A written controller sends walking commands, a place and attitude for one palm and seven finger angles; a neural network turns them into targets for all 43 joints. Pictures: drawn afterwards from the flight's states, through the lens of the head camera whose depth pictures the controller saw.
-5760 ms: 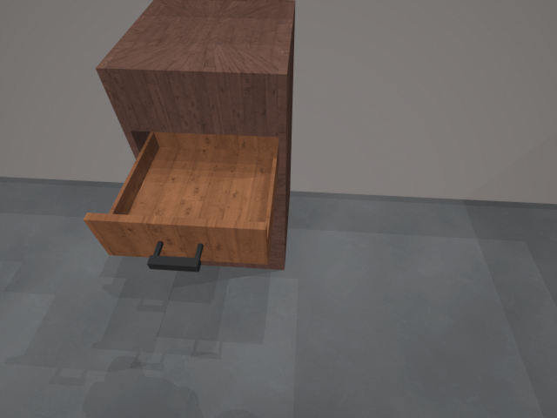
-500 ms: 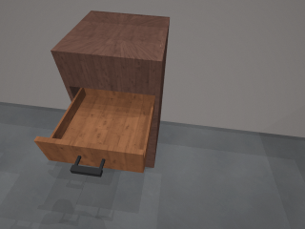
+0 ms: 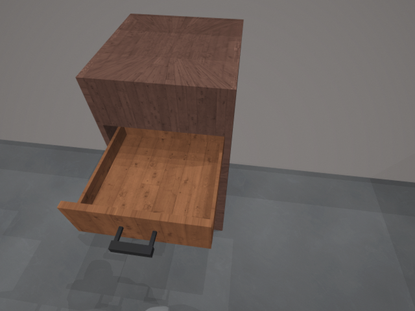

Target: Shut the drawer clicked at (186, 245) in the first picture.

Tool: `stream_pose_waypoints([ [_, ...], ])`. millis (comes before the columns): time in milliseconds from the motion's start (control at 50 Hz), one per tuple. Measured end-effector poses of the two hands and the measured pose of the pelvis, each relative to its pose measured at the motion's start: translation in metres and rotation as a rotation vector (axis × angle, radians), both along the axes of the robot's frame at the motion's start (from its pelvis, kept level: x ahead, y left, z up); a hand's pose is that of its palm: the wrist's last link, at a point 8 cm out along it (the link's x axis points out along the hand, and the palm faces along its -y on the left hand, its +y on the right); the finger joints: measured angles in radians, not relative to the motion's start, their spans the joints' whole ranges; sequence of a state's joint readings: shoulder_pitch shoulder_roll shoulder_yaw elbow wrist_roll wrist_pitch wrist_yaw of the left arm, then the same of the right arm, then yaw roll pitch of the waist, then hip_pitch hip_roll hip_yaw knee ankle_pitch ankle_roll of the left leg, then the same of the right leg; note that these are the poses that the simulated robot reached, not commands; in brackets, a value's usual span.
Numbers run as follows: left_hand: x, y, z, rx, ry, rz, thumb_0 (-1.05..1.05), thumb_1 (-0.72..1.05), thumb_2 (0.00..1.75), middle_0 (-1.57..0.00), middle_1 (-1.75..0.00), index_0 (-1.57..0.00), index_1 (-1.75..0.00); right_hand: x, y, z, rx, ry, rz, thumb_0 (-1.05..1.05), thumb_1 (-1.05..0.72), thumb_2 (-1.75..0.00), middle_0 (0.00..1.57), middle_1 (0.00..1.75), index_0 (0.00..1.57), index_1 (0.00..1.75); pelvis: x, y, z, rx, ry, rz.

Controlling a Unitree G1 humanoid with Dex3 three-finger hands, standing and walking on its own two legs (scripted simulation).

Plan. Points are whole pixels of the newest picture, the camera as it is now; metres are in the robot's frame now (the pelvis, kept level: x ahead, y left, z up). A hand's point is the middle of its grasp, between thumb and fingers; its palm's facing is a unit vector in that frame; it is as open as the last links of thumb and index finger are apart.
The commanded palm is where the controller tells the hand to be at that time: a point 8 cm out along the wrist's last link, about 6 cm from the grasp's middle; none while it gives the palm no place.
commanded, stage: come to a stop and stand still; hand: left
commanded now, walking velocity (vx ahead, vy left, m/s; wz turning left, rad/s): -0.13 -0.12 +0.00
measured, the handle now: (134, 240) +0.30 +0.22 -0.16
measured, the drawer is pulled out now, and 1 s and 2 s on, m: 0.30 0.30 0.30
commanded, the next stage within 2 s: look again from close up in 0.88 s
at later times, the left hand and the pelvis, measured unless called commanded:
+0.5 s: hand out of the picture +0.01 +0.18 -0.18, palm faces -0.01 -0.98 -0.18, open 7.3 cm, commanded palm none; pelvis +0.02 +0.03 -0.01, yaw -1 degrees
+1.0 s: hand out of the picture +0.05 +0.22 -0.18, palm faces -0.01 -0.98 -0.21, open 7.3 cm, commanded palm none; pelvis +0.03 +0.04 -0.01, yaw -1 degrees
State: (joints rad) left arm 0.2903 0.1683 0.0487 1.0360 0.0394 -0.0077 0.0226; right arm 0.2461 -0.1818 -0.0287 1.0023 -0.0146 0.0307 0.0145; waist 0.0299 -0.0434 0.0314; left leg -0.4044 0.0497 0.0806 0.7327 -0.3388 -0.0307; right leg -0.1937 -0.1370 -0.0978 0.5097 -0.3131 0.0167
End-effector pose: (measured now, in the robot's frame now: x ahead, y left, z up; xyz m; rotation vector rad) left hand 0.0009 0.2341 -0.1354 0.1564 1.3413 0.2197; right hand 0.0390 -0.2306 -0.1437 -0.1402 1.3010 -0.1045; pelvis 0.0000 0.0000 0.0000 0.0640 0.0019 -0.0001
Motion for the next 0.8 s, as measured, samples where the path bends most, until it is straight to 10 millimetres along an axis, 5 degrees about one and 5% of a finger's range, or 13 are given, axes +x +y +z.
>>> stream_pose_waypoints([
  [140,0.002,0.045,-0.026,0.021,0.058,0.004,0.00,0.91,0.90,-0.20,-0.30,-0.20,-0.30,0.033,0.022,-0.005,-0.062,-0.099,0.013,0.01,-0.91,-0.90,0.20,0.30,0.20,0.30,0.012,0.027,-0.020,-0.017,-0.014,-0.012],
  [260,0.011,0.037,-0.018,0.020,0.020,-0.013,0.00,0.91,0.90,-0.19,-0.30,-0.20,-0.30,0.029,0.035,-0.014,-0.020,-0.068,0.004,0.00,-0.93,-0.90,0.20,0.30,0.20,0.30,0.011,0.025,-0.017,-0.017,-0.019,-0.008],
  [460,0.004,-0.005,-0.015,-0.057,0.038,-0.066,0.01,0.91,0.90,-0.20,-0.30,-0.20,-0.30,-0.005,0.024,-0.009,-0.018,0.007,-0.060,0.00,-0.93,-0.90,0.20,0.30,0.20,0.30,0.014,0.023,-0.008,-0.069,-0.012,-0.012],
  [640,0.023,0.019,-0.017,-0.043,0.002,-0.064,0.01,0.92,0.90,-0.20,-0.30,-0.21,-0.30,-0.040,0.048,-0.011,-0.004,0.089,-0.051,0.01,-0.91,-0.90,0.20,0.30,0.20,0.30,0.018,0.033,-0.010,-0.072,-0.011,-0.004],
  [800,0.042,0.035,-0.010,-0.016,-0.030,-0.085,0.01,0.91,0.90,-0.20,-0.30,-0.20,-0.30,-0.041,0.068,-0.012,0.032,0.109,-0.045,0.01,-0.91,-0.90,0.20,0.30,0.20,0.30,0.021,0.040,-0.007,-0.062,-0.007,-0.009],
])
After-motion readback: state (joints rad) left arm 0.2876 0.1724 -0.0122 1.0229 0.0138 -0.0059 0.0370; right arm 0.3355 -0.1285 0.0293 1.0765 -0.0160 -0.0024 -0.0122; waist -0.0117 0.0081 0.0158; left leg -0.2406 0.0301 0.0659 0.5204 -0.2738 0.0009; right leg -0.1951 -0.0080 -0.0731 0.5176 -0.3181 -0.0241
